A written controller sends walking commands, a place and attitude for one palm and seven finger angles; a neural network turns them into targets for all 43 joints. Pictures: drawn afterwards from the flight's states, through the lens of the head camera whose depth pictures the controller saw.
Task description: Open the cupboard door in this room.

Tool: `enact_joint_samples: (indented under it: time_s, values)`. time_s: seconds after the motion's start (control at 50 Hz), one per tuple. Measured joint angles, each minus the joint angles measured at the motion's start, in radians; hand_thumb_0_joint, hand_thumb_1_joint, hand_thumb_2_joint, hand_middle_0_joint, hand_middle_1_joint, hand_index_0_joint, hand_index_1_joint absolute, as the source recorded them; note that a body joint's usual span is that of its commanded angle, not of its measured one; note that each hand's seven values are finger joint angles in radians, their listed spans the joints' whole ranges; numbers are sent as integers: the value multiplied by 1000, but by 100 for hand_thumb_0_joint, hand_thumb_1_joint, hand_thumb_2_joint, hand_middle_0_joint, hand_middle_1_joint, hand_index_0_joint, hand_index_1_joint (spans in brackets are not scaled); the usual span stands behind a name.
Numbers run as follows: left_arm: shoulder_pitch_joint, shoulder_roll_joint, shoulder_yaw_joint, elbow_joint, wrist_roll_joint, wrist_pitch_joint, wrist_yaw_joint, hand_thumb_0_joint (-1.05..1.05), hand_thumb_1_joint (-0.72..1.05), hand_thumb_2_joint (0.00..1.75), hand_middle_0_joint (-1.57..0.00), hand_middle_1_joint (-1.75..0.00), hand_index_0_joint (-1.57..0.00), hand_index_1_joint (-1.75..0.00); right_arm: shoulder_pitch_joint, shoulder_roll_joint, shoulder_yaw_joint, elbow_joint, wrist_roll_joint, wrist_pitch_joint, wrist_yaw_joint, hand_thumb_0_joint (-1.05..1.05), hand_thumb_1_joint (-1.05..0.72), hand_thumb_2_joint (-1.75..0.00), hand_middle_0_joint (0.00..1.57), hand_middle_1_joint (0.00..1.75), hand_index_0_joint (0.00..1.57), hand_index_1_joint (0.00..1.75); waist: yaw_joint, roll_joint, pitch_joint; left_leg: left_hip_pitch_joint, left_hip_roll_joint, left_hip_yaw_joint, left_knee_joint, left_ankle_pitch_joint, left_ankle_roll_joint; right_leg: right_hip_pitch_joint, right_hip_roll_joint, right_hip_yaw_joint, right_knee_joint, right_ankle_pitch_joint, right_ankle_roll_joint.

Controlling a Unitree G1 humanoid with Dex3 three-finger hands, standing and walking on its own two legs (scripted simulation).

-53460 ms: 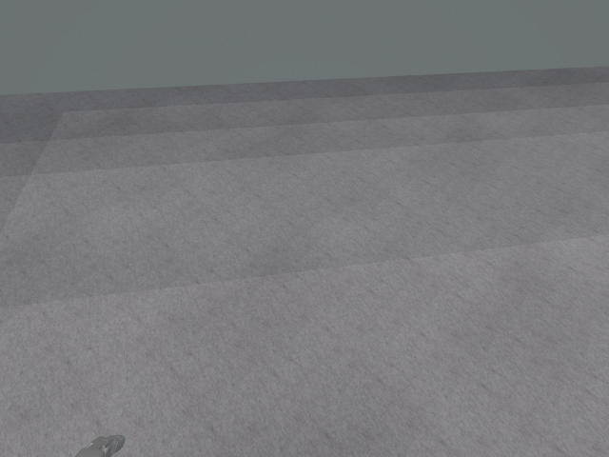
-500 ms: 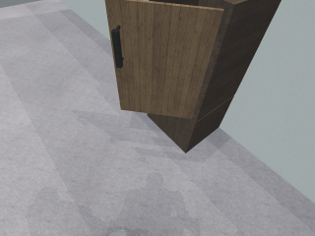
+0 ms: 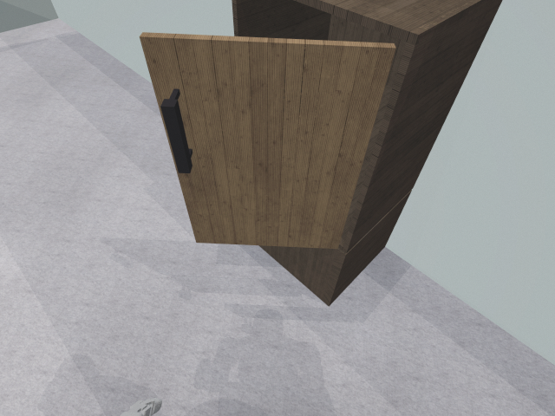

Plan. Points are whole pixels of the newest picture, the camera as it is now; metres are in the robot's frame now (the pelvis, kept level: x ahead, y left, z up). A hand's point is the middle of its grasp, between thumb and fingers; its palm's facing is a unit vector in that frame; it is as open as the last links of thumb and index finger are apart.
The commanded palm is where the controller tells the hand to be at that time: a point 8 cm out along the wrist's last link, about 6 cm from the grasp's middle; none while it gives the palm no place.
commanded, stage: come to a stop and stand still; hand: left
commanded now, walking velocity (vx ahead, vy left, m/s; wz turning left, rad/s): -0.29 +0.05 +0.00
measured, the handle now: (180, 132) +0.60 +0.21 +0.07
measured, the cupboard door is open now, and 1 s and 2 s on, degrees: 43 43 43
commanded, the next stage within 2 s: look again from close up in 1.62 s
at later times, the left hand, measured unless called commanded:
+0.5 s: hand out of the picture +0.06 +0.20 -0.17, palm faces +0.04 -0.97 -0.26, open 7.4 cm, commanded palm none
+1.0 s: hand out of the picture +0.05 +0.23 -0.16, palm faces +0.01 -0.96 -0.28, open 7.4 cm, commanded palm none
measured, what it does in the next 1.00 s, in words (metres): stands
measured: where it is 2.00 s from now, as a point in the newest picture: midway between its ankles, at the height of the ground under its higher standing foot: outside the picture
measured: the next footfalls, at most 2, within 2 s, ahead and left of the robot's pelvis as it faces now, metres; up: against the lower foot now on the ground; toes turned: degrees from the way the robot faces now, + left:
none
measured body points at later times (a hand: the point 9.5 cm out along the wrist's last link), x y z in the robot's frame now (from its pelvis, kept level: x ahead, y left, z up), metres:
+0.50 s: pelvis +0.03 +0.00 +0.00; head +0.07 +0.00 +0.45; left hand +0.06 +0.25 -0.15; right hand +0.09 -0.23 -0.15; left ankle -0.02 +0.11 -0.72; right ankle +0.03 -0.10 -0.73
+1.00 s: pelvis -0.03 +0.03 -0.01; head -0.05 +0.02 +0.44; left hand +0.05 +0.28 -0.13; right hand +0.04 -0.21 -0.15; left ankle -0.02 +0.13 -0.73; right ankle +0.02 -0.07 -0.73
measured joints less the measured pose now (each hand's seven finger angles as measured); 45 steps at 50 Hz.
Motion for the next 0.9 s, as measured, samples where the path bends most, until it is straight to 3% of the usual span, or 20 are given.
enact_joint_samples:
  time_s: [0.08, 0.12, 0.16, 0.18, 0.26, 0.4, 0.48, 0.56, 0.6, 0.64, 0.68, 0.72, 0.78, 0.84, 0.9]
  values:
    - [-20, -26, -21, 17, -7, -6, 21, 0, 91, 90, -20, -30, -20, -30, -27, -3, -1, 12, 19, 40, -7, 1, -92, -90, 20, 30, 20, 30, -27, 57, 19, -82, 39, -69, 158, -128, -42, 18, 34, -38, 20, -87, -19]
    - [-25, -30, -23, 22, -10, -1, 33, 0, 91, 90, -20, -30, -20, -30, -48, 6, -1, 7, 25, 48, -9, 1, -92, -90, 20, 30, 20, 30, -29, 49, 27, -112, 40, -86, 157, -110, -53, 28, 35, -42, 3, -83, -15]
    - [-24, -31, -21, 28, -15, 7, 40, 0, 90, 90, -20, -30, -20, -30, -67, 15, -1, 0, 27, 50, -9, 1, -91, -90, 20, 30, 20, 30, -23, 31, 32, -118, 42, -87, 98, -13, -61, 34, 32, -39, 1, -83, -11]
    - [-20, -31, -20, 32, -18, 12, 41, 0, 90, 90, -20, -30, -20, -30, -75, 17, -3, -3, 25, 50, -8, 1, -91, -90, 20, 30, 20, 30, -16, 20, 32, -109, 40, -77, 78, 53, -53, 34, 28, -33, 8, -88, -7]
    - [12, -26, -6, 33, -22, 47, 41, 0, 91, 90, -20, -30, -20, -30, -94, 18, -13, -31, 11, 58, -10, 1, -91, -90, 20, 30, 20, 30, 14, -8, 4, -90, 19, -48, 52, 21, 1, 23, 14, -5, 22, -98, 11]
    - [65, 13, 17, 29, -9, 70, 41, 0, 91, 90, -20, -30, -20, -30, -154, 1, -25, -77, 0, 57, -19, 1, -92, -90, 20, 30, 20, 30, 45, -7, 12, -97, 4, -37, 66, 5, 6, 47, 25, 50, 76, -188, 11]
    - [97, 15, 12, 35, -5, 52, 43, 0, 91, 90, -20, -30, -20, -30, -199, -28, -39, -103, 14, 66, -17, 1, -92, -90, 20, 30, 20, 30, 38, 28, 27, -133, 22, -58, 121, 15, -19, 59, 40, 33, 38, -167, 0]
    - [105, 11, 8, 36, -1, 46, 49, 0, 91, 90, -20, -30, -20, -30, -237, -50, -45, -118, 23, 86, -13, 1, -92, -90, 20, 30, 20, 30, 50, 18, 43, -208, -6, -124, 307, -128, -40, 74, 32, 26, -20, -124, -7]
    - [109, 8, 6, 34, 0, 46, 48, 0, 90, 90, -20, -30, -20, -30, -255, -56, -44, -122, 24, 89, -10, 1, -92, -90, 20, 30, 20, 30, 59, 9, 47, -215, -10, -133, 304, -128, -47, 78, 30, 31, -49, -99, -2]
    - [114, 7, 3, 36, 0, 46, 43, 0, 90, 90, -20, -30, -20, -30, -265, -58, -41, -126, 25, 82, -6, 1, -92, -90, 20, 30, 20, 30, 61, -1, 43, -190, -8, -131, 209, -61, -51, 74, 27, 37, -60, -84, 8]
    - [134, 8, -18, 6, 0, 58, 47, 0, 90, 90, -20, -30, -20, -30, -250, -71, -31, -171, 14, 68, 5, 1, -91, -90, 20, 30, 20, 30, 49, 9, 38, -140, -1, -148, 48, 107, -32, 43, 30, 33, -5, -100, 23]
    - [144, 17, -22, -21, 1, 70, 50, 0, 90, 90, -20, -30, -20, -30, -236, -66, -36, -202, 3, 52, 2, 1, -91, -90, 20, 30, 20, 30, 50, -11, 33, -148, -23, -132, 78, 65, 3, 1, 16, 59, 91, -184, 18]
    - [174, 20, -18, -51, 3, 84, 46, 1, 90, 90, -20, -30, -20, -30, -206, -59, -31, -243, -5, 50, -5, 1, -91, -90, 20, 30, 20, 30, 55, -17, -7, -144, -34, -92, 111, 26, 21, -27, 21, 76, 169, -242, 11]
    - [185, 18, -16, -73, 8, 81, 38, 1, 90, 90, -20, -30, -20, -30, -183, -56, -29, -268, -4, 46, -9, 1, -91, -90, 20, 30, 20, 30, 48, 0, -33, -151, -37, -70, 140, 15, 24, -18, 31, 67, 160, -193, 6]
    - [173, 10, -22, -88, 10, 55, 31, 1, 90, 90, -20, -30, -20, -30, -167, -64, -27, -261, 5, 48, -5, 1, -91, -90, 20, 30, 20, 30, 38, 48, -36, -168, -19, -89, 174, 11, 17, -7, 47, 46, 139, -142, -14]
